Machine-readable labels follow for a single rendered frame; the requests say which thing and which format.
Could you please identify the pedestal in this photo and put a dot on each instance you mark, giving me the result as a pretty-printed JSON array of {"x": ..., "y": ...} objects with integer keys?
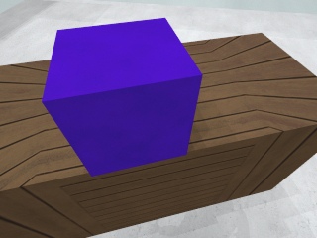
[{"x": 255, "y": 123}]

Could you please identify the carton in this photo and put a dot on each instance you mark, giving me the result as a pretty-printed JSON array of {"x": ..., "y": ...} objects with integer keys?
[{"x": 122, "y": 94}]

